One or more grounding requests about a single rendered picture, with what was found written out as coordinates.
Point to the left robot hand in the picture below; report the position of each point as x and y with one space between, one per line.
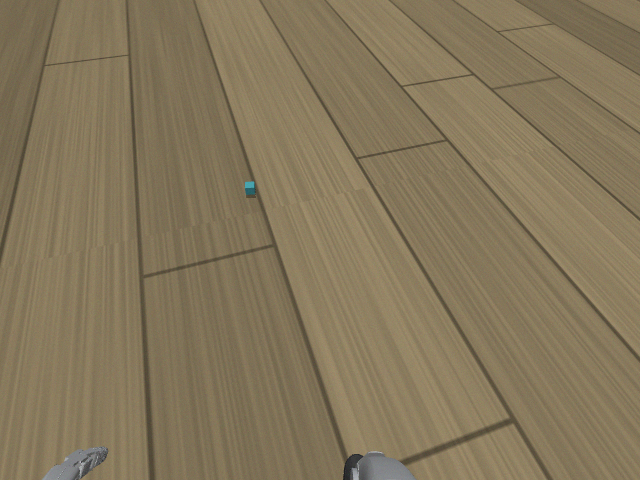
77 464

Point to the right robot foot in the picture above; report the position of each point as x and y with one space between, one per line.
350 463

